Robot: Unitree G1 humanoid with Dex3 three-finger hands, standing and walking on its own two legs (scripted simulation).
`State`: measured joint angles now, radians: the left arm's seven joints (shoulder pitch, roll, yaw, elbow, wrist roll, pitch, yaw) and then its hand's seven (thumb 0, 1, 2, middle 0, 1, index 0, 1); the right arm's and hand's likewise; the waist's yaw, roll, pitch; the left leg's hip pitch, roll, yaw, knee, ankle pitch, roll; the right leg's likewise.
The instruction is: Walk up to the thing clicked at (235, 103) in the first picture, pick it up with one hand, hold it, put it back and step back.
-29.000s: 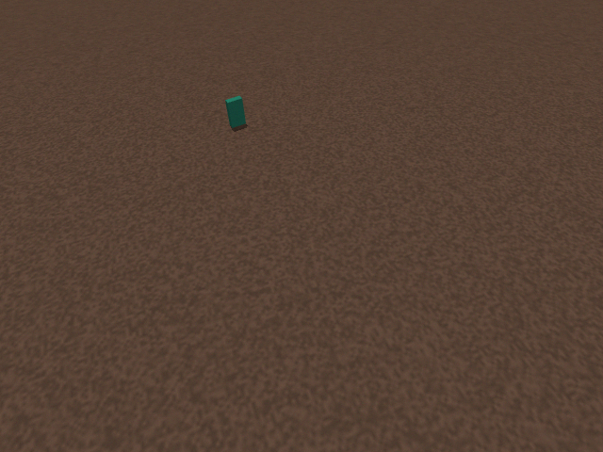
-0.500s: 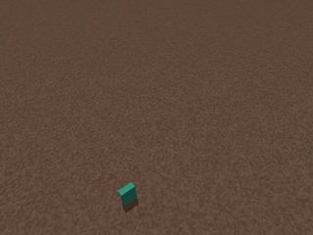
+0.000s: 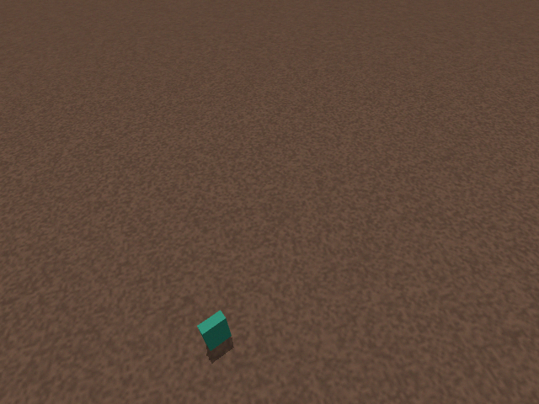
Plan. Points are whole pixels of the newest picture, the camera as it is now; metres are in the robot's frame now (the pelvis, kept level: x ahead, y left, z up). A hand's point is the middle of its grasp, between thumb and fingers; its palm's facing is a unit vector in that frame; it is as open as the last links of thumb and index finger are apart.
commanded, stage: stand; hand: left
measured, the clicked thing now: (215, 331) +0.47 +0.25 -0.70
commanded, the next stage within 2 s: step back in 0.92 s
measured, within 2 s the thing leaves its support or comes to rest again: neither
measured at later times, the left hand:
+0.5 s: hand out of the picture +0.09 +0.24 -0.15, palm faces -0.03 -0.94 -0.35, open 7.3 cm
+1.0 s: hand out of the picture +0.10 +0.25 -0.16, palm faces +0.00 -0.94 -0.35, open 7.3 cm
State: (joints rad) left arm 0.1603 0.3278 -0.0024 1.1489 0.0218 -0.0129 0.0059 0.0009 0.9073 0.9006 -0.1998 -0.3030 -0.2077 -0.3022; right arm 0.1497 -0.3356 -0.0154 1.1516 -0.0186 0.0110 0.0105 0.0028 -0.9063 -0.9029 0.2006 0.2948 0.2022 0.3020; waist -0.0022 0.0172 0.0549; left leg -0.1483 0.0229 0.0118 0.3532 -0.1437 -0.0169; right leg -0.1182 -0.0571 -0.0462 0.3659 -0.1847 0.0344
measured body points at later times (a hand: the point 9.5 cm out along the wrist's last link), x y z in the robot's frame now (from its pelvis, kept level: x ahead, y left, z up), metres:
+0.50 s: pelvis +0.02 -0.01 +0.00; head +0.02 -0.01 +0.45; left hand +0.10 +0.29 -0.13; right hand +0.08 -0.30 -0.14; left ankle +0.03 +0.13 -0.75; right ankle +0.01 -0.14 -0.75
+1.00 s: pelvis +0.01 -0.01 +0.00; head +0.03 -0.01 +0.45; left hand +0.10 +0.30 -0.13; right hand +0.09 -0.31 -0.14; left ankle +0.03 +0.13 -0.75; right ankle +0.01 -0.14 -0.75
